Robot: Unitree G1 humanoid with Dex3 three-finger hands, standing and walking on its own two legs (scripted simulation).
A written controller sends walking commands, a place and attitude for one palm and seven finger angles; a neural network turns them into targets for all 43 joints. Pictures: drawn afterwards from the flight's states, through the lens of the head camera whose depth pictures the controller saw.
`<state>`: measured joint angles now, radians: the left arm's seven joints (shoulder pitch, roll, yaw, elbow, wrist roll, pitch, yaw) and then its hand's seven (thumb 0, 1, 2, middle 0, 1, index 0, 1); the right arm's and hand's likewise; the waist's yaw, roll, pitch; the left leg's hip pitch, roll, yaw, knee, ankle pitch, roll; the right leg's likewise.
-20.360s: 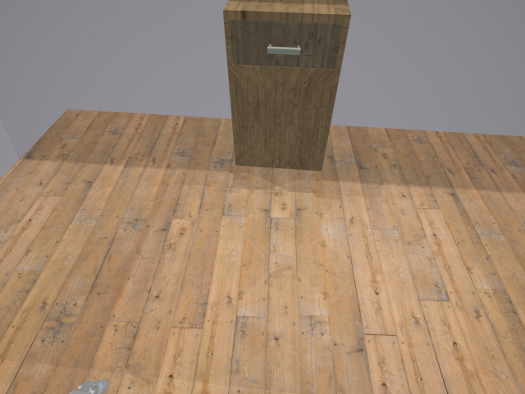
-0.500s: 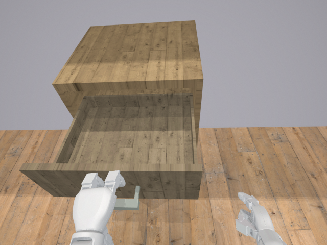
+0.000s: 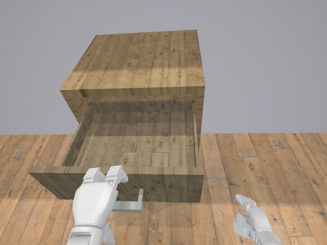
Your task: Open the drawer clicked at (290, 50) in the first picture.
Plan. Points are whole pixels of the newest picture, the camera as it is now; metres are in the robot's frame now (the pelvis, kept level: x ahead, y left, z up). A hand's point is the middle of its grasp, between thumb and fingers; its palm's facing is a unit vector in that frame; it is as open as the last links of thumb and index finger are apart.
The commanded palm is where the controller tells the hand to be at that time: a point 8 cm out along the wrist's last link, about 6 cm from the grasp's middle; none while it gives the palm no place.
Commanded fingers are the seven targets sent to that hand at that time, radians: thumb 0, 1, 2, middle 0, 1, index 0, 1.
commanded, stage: lift the hand off the handle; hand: left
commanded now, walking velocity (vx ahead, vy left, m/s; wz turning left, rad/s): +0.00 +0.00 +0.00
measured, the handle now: (118, 199) +0.24 +0.18 -0.06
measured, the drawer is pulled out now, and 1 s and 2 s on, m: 0.30 0.30 0.30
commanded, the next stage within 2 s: draw the hand back to the body in 0.82 s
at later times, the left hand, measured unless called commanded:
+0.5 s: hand (100, 189) +0.21 +0.18 +0.07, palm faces +0.10 -0.18 -0.98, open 13.9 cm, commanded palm +0.17 +0.18 +0.13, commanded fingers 0.00 -0.50 0.30 -0.30 -1.20 -0.30 -1.20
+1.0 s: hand (100, 181) +0.22 +0.17 +0.09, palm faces +0.12 -0.21 -0.97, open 13.9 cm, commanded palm +0.17 +0.18 +0.15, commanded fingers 0.00 -0.50 0.30 -0.30 -1.20 -0.30 -1.20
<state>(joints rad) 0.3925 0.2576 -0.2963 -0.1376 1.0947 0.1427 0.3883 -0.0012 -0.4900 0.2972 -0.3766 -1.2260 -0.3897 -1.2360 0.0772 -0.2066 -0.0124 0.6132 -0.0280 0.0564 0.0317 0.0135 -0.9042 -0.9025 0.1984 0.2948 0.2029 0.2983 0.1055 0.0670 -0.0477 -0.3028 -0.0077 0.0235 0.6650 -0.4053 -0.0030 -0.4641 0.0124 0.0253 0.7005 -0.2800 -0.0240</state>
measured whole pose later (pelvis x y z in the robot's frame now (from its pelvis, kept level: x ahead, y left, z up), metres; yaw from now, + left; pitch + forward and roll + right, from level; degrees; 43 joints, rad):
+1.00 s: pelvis +0.01 +0.01 +0.02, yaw -1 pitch -1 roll +0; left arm 0.38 0.30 -0.28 -0.37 1.04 0.19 0.22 0.00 -0.49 0.30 -0.32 -1.20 -0.32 -1.20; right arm 0.04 -0.21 0.03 0.61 0.01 0.10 0.08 0.01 -0.90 -0.90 0.20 0.29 0.20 0.30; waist 0.13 0.09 -0.01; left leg -0.12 0.00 0.04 0.48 -0.34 0.01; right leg -0.28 0.02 0.04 0.52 -0.22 -0.01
